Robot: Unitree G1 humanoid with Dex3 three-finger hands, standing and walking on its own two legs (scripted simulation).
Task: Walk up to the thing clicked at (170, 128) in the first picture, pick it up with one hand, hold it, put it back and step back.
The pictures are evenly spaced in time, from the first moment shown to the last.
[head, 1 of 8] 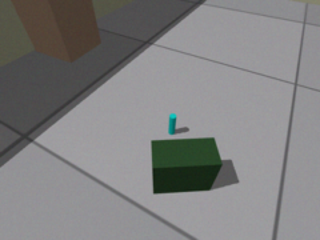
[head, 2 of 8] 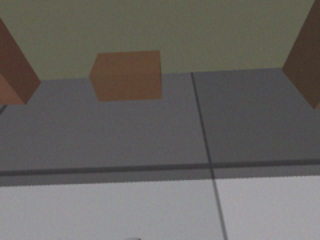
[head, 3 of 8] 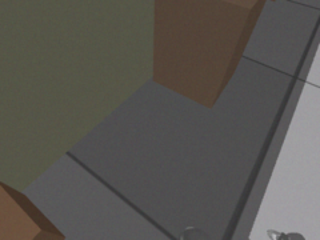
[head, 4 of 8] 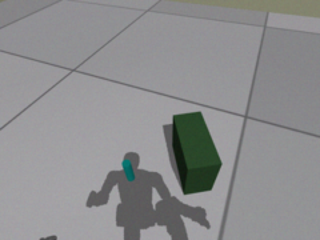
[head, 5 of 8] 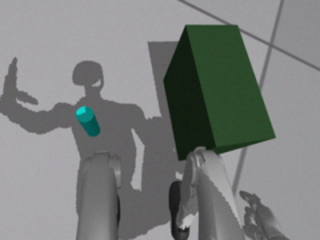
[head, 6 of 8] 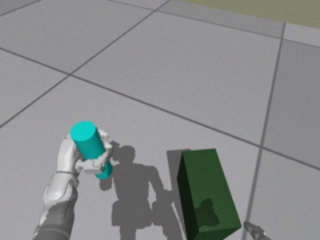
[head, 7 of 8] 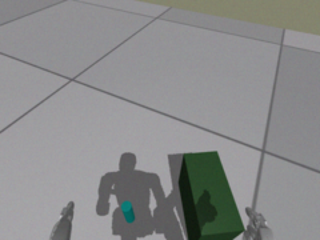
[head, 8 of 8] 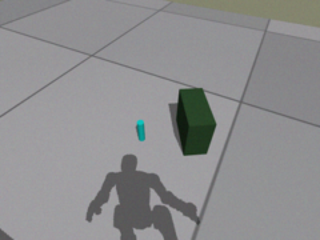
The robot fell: no
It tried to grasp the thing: yes
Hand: left
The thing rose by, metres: 0.69
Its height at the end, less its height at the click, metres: +0.00
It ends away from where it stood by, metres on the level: 0.02
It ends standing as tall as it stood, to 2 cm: yes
